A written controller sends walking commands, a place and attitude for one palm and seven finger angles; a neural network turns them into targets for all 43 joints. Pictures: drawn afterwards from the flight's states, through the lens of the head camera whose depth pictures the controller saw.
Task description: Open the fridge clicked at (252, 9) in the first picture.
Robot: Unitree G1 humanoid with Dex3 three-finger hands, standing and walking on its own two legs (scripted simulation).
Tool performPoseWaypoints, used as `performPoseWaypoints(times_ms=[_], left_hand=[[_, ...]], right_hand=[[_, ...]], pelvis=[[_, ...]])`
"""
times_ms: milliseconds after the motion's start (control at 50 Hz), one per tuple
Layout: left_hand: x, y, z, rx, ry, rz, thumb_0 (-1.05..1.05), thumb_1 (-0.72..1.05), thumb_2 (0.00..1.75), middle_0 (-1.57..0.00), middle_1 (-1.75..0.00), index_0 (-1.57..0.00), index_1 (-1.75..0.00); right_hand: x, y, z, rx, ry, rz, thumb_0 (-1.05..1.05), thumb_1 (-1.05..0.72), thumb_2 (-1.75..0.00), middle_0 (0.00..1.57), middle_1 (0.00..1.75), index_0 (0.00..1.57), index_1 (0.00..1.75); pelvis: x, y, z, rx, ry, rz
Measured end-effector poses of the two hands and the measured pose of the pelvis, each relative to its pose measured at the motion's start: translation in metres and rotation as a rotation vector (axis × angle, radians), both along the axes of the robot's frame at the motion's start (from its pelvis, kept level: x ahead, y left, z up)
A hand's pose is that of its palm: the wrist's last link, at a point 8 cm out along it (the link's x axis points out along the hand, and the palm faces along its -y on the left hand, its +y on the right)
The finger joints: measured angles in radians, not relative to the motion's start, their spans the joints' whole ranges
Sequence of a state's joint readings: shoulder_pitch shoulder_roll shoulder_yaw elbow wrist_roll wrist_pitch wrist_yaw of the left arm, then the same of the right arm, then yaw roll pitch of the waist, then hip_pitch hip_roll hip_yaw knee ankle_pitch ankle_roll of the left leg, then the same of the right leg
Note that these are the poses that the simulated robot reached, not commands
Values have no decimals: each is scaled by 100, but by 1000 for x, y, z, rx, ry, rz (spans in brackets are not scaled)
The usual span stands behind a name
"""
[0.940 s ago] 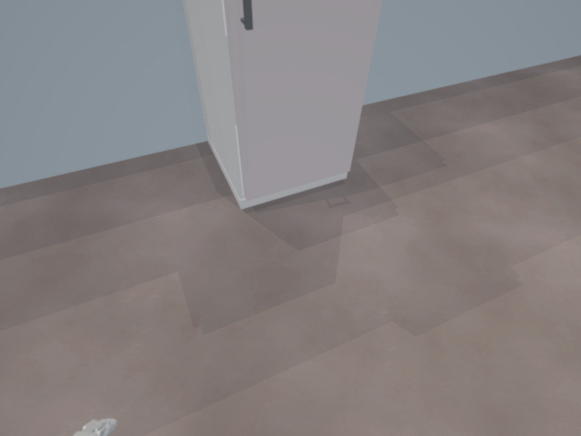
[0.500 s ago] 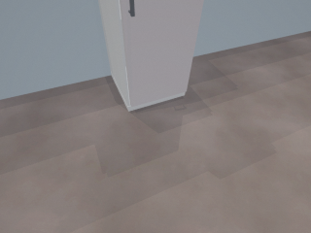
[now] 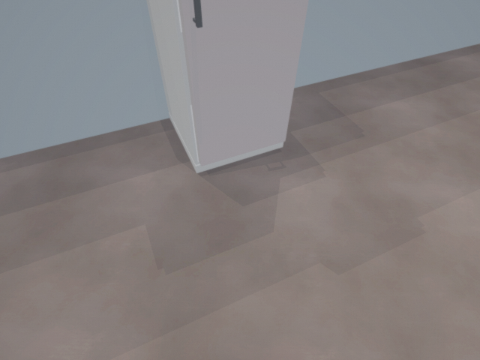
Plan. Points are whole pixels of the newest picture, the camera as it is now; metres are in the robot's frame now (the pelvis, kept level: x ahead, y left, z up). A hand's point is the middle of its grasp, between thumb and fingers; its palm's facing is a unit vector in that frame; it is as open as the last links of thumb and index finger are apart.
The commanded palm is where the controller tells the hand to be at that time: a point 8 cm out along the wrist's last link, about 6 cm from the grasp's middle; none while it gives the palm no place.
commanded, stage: look at it before walking up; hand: left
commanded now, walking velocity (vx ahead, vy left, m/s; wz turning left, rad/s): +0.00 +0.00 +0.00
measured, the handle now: out of the picture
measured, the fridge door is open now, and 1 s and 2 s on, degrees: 0 0 0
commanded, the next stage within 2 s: walk to a spot facing it in 0.80 s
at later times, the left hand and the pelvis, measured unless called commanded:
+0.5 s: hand out of the picture +0.08 +0.24 -0.15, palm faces -0.03 -0.94 -0.34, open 7.4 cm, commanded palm none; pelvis +0.01 +0.00 +0.00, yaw +0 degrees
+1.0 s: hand out of the picture +0.08 +0.24 -0.16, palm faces -0.03 -0.94 -0.33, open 7.4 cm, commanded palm none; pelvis +0.01 +0.00 +0.00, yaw -2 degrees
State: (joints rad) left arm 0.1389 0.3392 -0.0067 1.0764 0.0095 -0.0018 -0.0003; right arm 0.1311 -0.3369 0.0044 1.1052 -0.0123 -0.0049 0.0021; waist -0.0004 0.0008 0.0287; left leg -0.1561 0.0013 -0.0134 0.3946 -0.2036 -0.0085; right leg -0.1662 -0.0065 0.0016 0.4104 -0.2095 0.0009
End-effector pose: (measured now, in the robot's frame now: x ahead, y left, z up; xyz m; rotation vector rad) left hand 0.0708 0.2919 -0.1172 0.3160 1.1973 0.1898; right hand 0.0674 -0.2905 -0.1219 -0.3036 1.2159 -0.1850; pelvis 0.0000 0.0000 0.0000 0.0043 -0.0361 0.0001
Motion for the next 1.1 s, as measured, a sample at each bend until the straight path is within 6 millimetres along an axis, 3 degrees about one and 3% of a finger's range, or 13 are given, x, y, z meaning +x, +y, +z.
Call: performPoseWaypoints(times_ms=[900,1100], left_hand=[[7,-3,0,-3,10,-4,1,90,90,-20,-30,-20,-30],[-4,-22,-19,-64,99,-8,1,91,90,-20,-30,-20,-30]], right_hand=[[12,-5,4,-10,-6,-2,1,-91,-90,20,30,21,29],[-7,15,-11,38,20,-73,1,-91,-90,20,30,20,29]], pelvis=[[8,-3,2,-1,1,-8],[25,-2,-5,-1,16,-77]])
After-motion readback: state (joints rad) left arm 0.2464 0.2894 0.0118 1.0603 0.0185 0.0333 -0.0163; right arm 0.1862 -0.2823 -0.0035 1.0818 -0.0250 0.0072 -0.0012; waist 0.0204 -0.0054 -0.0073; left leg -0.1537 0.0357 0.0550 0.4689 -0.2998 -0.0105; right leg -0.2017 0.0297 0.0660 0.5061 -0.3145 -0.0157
